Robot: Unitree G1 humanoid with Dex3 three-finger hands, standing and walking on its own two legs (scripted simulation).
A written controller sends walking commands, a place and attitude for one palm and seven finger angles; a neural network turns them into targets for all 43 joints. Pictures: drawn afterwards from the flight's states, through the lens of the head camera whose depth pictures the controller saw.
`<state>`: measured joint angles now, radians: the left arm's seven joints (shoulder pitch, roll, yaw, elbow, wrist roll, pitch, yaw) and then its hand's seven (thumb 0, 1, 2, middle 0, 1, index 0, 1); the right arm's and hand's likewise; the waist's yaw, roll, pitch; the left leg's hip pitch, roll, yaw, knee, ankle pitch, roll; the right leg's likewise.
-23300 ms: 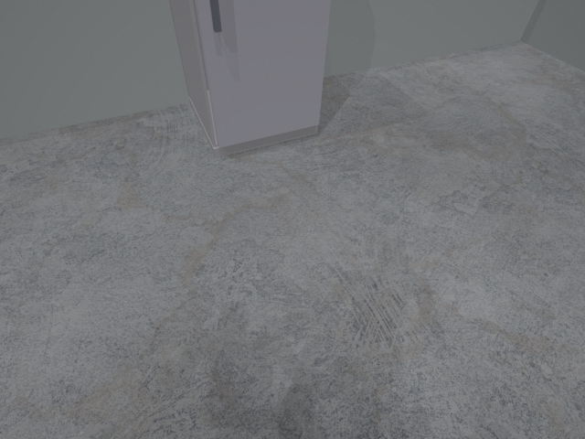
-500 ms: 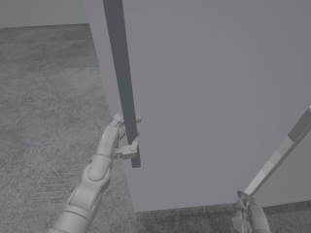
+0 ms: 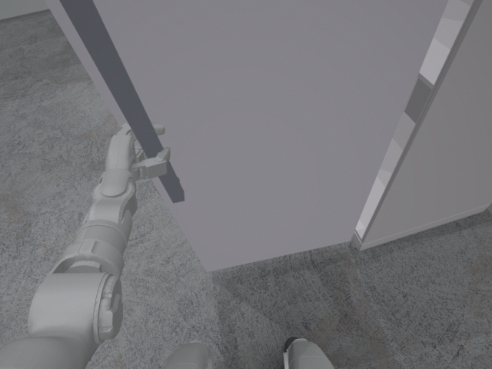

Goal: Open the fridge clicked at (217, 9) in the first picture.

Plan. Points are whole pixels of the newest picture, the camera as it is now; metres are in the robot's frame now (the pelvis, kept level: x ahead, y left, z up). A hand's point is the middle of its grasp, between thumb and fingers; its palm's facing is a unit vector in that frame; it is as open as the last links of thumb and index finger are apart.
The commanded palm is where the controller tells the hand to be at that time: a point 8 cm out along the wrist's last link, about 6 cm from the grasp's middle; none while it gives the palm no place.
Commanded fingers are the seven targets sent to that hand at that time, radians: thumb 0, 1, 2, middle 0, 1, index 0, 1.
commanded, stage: stop walking and hold the door back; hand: left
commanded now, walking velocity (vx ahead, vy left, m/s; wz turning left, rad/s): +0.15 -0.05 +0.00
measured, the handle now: (135, 105) +0.51 +0.14 +0.16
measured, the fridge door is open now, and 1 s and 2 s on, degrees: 85 81 79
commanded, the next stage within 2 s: loosen the grip on the handle in 0.98 s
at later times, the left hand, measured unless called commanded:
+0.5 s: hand (158, 151) +0.47 +0.13 +0.09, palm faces +0.04 -0.98 -0.22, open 6.5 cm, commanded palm +0.46 +0.20 +0.07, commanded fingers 0.00 0.90 0.90 -0.45 -1.40 -0.45 -1.40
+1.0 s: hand (157, 145) +0.49 +0.13 +0.08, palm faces +0.02 -0.98 -0.18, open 6.3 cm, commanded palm +0.46 +0.20 +0.07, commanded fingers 0.00 0.90 0.90 -0.45 -1.40 -0.45 -1.40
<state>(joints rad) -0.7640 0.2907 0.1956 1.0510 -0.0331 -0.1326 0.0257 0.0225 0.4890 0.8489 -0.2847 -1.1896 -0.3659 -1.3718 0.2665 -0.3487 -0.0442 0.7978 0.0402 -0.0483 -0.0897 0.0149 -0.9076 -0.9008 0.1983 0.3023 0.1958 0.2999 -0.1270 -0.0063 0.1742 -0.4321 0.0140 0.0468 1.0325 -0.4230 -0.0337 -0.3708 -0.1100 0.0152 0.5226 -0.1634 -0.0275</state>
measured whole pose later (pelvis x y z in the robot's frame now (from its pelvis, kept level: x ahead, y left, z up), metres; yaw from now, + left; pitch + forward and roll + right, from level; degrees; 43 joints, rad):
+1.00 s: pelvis +0.03 +0.01 -0.01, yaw -5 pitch +0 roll +0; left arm -0.75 0.29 0.17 1.00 -0.03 -0.13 0.03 0.02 0.56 0.78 -0.33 -1.33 -0.42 -1.40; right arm 0.23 -0.28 0.02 0.72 0.04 -0.03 -0.11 0.01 -0.90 -0.90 0.20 0.30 0.20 0.30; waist -0.06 0.02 0.07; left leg -0.26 0.07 0.09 0.57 -0.30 -0.03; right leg -0.30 -0.04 -0.10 0.57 -0.27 -0.01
